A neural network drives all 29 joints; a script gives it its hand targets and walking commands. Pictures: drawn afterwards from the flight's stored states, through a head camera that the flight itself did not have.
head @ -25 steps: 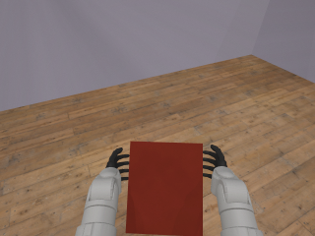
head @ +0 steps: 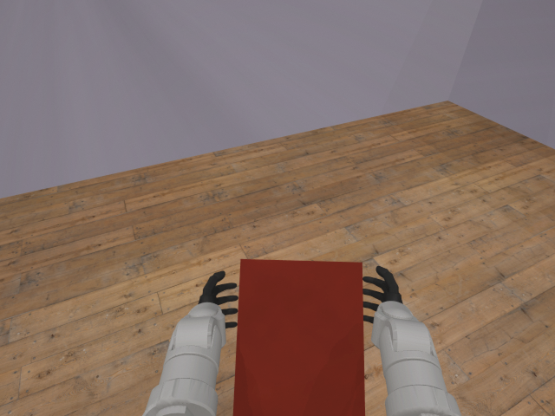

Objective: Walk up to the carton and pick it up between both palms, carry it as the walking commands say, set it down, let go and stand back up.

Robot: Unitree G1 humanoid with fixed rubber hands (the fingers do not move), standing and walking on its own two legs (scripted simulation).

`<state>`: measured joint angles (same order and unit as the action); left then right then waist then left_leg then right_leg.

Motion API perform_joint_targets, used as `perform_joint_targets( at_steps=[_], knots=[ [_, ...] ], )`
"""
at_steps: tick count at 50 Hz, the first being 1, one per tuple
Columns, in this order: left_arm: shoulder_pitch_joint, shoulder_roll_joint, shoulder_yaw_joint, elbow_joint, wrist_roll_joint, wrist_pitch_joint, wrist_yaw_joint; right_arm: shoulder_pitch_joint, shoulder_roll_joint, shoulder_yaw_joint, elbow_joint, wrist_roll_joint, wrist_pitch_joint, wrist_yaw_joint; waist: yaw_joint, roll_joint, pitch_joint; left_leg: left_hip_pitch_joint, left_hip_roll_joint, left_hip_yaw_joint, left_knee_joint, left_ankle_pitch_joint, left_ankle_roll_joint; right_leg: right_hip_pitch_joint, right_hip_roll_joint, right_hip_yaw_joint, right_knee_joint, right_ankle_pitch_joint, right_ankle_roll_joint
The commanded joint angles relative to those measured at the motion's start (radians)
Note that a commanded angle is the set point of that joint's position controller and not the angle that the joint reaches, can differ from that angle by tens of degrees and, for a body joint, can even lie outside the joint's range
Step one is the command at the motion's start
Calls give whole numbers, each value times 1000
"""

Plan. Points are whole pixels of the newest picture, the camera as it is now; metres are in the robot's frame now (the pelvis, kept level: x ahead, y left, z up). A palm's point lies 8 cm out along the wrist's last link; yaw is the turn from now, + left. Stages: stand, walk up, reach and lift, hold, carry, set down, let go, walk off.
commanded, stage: set down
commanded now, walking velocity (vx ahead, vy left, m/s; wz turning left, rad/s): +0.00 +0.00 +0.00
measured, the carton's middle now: (297, 327) +0.34 -0.02 -0.09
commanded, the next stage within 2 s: none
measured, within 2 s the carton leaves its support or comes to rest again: neither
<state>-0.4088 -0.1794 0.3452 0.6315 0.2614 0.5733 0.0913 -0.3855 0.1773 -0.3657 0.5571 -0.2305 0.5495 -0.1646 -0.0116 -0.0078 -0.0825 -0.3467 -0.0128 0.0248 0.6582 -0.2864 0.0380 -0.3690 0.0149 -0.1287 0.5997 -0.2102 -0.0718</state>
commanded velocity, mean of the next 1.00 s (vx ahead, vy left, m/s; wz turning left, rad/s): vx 0.00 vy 0.00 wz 0.00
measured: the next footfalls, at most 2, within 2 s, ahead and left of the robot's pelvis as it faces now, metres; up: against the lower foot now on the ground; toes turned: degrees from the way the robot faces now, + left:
none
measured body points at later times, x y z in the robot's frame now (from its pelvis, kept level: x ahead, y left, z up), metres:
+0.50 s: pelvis +0.01 -0.01 -0.02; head +0.09 -0.01 +0.42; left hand +0.34 +0.13 -0.08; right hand +0.34 -0.16 -0.06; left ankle +0.04 +0.10 -0.72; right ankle +0.07 -0.08 -0.72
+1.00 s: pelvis -0.03 +0.00 -0.08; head +0.17 -0.01 +0.32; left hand +0.35 +0.13 -0.19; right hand +0.33 -0.16 -0.18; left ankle +0.04 +0.10 -0.72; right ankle +0.07 -0.08 -0.72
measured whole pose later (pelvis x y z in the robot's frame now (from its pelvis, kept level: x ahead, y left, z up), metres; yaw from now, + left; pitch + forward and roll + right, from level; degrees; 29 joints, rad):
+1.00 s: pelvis -0.03 +0.00 -0.08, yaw -2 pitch +17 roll +0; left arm -0.60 0.00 0.13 0.80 0.08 0.01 0.23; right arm -0.55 0.10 -0.22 0.68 -0.17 0.02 -0.25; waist -0.01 -0.01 0.17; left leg -1.03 0.01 0.06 1.14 -0.42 0.03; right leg -1.07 0.00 -0.11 1.09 -0.33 -0.09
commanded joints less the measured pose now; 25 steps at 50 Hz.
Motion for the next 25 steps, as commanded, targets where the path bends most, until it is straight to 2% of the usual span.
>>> perform_joint_targets(
  at_steps=[1,2,3,4,6,7,8,10,12,13,14,15,17,18,19,20,21,22,23,24,25],
  knots=[
    [-816,-982,-404,-53,-154,-114,-354,-667,1009,376,157,99,-49,400,-15,37,-191,-23,2,-173,-135,-117,41,179,-19,306,-86,-173,19],
    [-800,-984,-398,-53,-147,-124,-348,-681,999,376,142,98,-59,400,-16,24,-190,-45,8,-178,-131,-110,45,176,-14,296,-69,-151,19],
    [-819,-968,-394,-66,-141,-131,-342,-686,998,378,154,100,-63,401,-6,48,-192,-71,3,-174,-131,-135,47,183,-9,296,-58,-162,15],
    [-798,-956,-383,-54,-125,-133,-336,-667,983,359,177,81,-68,397,-16,49,-179,-51,5,-178,-124,-129,46,150,-14,294,-53,-152,16],
    [-786,-933,-383,-59,-117,-149,-331,-629,963,328,199,52,-84,389,-38,27,-181,-63,0,-179,-110,-115,47,120,-8,292,-49,-141,13],
    [-772,-934,-374,-54,-113,-158,-328,-644,965,336,185,51,-94,385,-27,9,-188,-77,-4,-173,-94,-103,48,113,-6,299,-42,-142,14],
    [-777,-922,-365,-48,-100,-163,-322,-631,949,316,181,33,-106,383,-43,42,-169,-87,-7,-179,-93,-108,47,99,-1,286,-24,-120,8],
    [-748,-908,-356,-45,-92,-188,-316,-630,950,335,168,26,-131,373,-21,13,-191,-127,-14,-174,-73,-67,50,110,-3,299,-14,-77,14],
    [-732,-870,-369,-68,-88,-223,-314,-577,959,352,157,13,-157,354,-28,-35,-208,-160,-24,-177,-42,-1,58,122,-6,324,-10,3,30],
    [-705,-853,-363,-65,-77,-231,-309,-559,960,360,152,18,-173,350,-7,2,-208,-172,-26,-173,-28,10,54,117,-12,336,2,23,29],
    [-691,-852,-377,-76,-80,-251,-308,-565,963,384,120,23,-192,341,-10,-27,-244,-185,-32,-176,-14,49,58,132,-14,341,17,89,36],
    [-680,-836,-371,-78,-70,-263,-302,-513,969,381,149,17,-202,334,-6,4,-248,-207,-37,-174,-2,68,55,132,-14,349,34,135,34],
    [-654,-822,-383,-78,-78,-299,-296,-506,944,402,129,12,-239,318,-18,-38,-294,-244,-45,-175,27,93,54,144,-10,351,71,207,40],
    [-605,-817,-369,-48,-63,-303,-293,-480,927,397,136,-1,-248,307,-23,-26,-295,-258,-52,-177,31,122,48,139,-6,350,82,257,38],
    [-608,-813,-388,-70,-67,-323,-286,-452,933,405,145,5,-268,305,-16,-3,-318,-262,-56,-179,45,148,43,129,-5,354,97,295,36],
    [-622,-797,-387,-83,-69,-344,-279,-459,916,412,153,7,-285,305,-7,-6,-326,-261,-56,-181,52,158,43,107,3,347,110,287,38],
    [-615,-790,-386,-68,-69,-361,-275,-483,901,413,136,6,-302,298,-14,-25,-332,-282,-59,-177,74,138,47,87,6,343,126,266,39],
    [-631,-761,-395,-92,-75,-384,-272,-466,913,442,138,14,-320,293,8,-17,-368,-307,-64,-170,90,150,46,108,2,359,138,295,39],
    [-642,-754,-409,-84,-83,-403,-272,-481,895,456,127,20,-343,282,9,-10,-384,-344,-67,-166,108,130,45,117,-1,367,154,288,39],
    [-638,-741,-415,-82,-76,-415,-265,-491,876,459,124,15,-356,275,-5,-23,-394,-354,-69,-174,118,139,46,90,2,360,172,303,41],
    [-654,-723,-430,-85,-83,-435,-258,-486,869,478,123,24,-373,269,8,-19,-405,-380,-71,-168,136,141,43,78,5,363,186,305,40]
  ],
)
